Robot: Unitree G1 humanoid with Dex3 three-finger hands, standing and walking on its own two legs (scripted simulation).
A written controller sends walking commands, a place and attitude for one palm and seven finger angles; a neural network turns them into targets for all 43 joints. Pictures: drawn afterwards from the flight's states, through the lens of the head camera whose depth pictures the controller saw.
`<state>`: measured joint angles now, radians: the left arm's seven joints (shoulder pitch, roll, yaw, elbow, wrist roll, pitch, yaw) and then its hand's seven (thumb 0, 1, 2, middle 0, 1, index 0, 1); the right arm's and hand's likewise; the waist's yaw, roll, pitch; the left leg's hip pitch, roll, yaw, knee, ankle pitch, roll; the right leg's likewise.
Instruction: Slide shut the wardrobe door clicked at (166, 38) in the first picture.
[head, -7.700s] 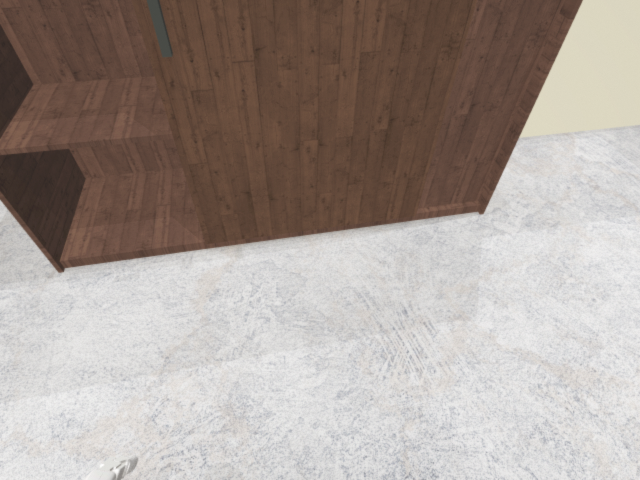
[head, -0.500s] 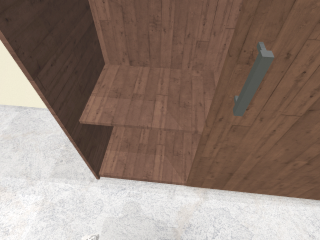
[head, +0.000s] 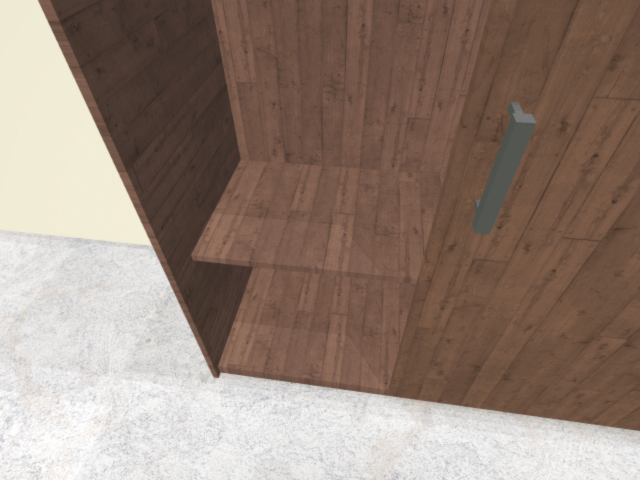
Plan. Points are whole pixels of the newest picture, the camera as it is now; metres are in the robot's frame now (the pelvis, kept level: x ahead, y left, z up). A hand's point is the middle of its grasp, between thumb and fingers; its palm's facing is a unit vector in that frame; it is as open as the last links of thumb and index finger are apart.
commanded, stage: come to a stop and stand still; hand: right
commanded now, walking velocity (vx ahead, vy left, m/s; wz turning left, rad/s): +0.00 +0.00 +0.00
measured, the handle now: (497, 171) +0.51 -0.22 +0.15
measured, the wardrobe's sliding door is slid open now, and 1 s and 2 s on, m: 0.56 0.56 0.56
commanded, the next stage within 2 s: look again from close up in 1.32 s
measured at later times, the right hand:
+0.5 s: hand out of the picture -0.03 -0.18 -0.18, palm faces +0.05 +0.99 -0.13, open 7.4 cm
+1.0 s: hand out of the picture +0.03 -0.20 -0.18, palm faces +0.01 +0.99 -0.15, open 7.4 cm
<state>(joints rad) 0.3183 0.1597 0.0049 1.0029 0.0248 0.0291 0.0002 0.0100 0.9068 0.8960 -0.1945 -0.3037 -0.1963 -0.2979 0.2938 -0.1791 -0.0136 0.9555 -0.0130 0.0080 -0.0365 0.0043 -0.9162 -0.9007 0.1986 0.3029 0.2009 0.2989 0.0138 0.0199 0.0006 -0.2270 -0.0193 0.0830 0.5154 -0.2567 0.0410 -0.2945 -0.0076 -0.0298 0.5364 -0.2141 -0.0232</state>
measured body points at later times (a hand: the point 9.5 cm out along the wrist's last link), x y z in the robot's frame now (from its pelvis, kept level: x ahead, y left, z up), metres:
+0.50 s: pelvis +0.01 -0.03 +0.00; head +0.01 -0.04 +0.45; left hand +0.00 +0.18 -0.15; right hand -0.03 -0.23 -0.16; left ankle +0.02 +0.09 -0.73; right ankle +0.06 -0.11 -0.73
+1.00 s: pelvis +0.04 -0.04 +0.01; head +0.05 -0.06 +0.46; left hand +0.03 +0.18 -0.15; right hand +0.03 -0.25 -0.16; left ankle +0.02 +0.09 -0.73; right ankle +0.06 -0.11 -0.73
